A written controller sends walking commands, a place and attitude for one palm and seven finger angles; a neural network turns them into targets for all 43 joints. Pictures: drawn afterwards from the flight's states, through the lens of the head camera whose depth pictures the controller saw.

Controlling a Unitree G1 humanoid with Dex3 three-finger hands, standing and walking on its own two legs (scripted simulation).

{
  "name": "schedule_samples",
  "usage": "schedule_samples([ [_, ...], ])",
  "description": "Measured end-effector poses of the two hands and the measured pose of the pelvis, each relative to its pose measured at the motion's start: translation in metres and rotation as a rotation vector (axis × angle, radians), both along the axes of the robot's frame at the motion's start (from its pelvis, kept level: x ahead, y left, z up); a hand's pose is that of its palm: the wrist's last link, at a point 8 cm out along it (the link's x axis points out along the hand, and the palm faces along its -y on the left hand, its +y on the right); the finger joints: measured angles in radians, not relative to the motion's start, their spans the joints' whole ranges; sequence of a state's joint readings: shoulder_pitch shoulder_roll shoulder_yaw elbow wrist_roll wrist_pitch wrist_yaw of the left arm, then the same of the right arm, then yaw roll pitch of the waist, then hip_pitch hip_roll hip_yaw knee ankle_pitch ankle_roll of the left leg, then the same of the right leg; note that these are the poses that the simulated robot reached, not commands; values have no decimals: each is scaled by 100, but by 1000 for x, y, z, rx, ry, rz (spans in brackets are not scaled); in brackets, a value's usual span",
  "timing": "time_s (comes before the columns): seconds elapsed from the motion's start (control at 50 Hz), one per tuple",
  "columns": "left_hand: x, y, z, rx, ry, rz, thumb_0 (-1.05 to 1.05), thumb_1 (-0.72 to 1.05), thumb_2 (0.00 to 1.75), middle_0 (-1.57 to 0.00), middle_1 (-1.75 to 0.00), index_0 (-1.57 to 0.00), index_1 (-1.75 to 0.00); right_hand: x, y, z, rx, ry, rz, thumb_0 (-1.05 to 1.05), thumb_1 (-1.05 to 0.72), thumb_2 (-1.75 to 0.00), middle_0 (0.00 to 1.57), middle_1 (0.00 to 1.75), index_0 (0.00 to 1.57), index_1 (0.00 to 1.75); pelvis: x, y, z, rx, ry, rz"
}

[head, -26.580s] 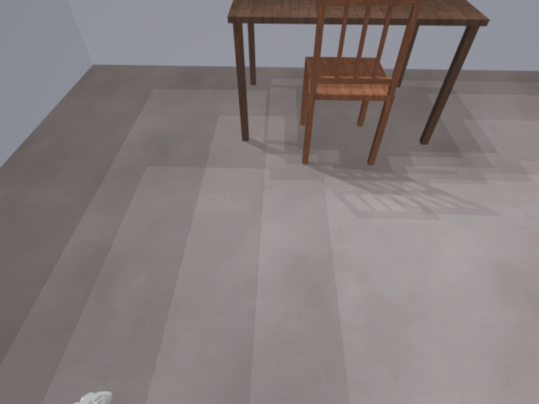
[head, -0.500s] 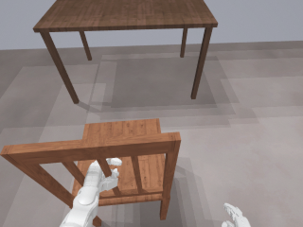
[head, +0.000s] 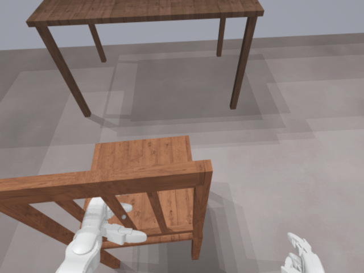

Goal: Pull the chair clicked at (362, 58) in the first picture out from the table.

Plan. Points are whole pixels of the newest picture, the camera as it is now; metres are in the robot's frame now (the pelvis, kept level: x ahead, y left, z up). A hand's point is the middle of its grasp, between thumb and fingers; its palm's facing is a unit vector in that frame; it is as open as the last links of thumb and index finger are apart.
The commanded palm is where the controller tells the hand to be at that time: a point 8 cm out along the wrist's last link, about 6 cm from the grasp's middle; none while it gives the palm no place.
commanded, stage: open the thumb and straighten the fingers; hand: left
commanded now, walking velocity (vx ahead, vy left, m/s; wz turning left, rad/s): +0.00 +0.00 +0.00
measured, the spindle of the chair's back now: (123, 216) +0.26 +0.15 -0.07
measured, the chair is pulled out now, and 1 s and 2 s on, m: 0.80 0.80 0.80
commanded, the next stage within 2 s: draw the fingers out of the gap in 0.32 s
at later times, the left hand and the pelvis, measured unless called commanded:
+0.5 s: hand (120, 225) +0.24 +0.15 -0.04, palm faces -0.01 -0.99 -0.16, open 17.4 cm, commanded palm +0.21 +0.20 -0.02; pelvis +0.01 +0.00 -0.02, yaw +2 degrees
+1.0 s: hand (110, 265) +0.16 +0.16 -0.04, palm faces +0.01 -0.99 -0.16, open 17.5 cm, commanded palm +0.13 +0.21 -0.02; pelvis +0.01 +0.01 -0.03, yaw +2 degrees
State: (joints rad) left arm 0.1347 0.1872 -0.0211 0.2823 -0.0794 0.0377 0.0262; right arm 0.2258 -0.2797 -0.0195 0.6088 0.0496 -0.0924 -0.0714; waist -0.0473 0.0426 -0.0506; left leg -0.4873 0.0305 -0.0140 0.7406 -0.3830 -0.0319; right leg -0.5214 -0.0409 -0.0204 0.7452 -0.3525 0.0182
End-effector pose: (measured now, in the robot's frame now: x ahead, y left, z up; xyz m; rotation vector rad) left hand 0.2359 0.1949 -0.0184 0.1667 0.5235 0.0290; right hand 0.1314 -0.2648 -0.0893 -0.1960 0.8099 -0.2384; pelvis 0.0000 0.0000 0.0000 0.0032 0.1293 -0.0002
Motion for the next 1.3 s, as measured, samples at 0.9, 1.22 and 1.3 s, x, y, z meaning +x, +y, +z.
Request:
schedule_samples([
  [0.9,-80,10,-4,-11,52,18,-2,-54,20,-4,-2,-1,0,48,41,-3,8,-147,54,2,-90,-90,20,30,21,30,10,10,-27,-27,59,35],
  [1.22,-123,9,-3,-21,92,42,-2,-54,20,-1,0,-1,0,63,52,-2,9,-200,65,2,-90,-90,20,30,21,30,9,15,-37,-36,76,39],
  [1.3,-131,9,-2,-21,102,46,-2,-54,20,-1,0,-1,0,65,52,-2,9,-206,55,2,-90,-90,20,30,21,30,10,16,-39,-38,82,38],
])
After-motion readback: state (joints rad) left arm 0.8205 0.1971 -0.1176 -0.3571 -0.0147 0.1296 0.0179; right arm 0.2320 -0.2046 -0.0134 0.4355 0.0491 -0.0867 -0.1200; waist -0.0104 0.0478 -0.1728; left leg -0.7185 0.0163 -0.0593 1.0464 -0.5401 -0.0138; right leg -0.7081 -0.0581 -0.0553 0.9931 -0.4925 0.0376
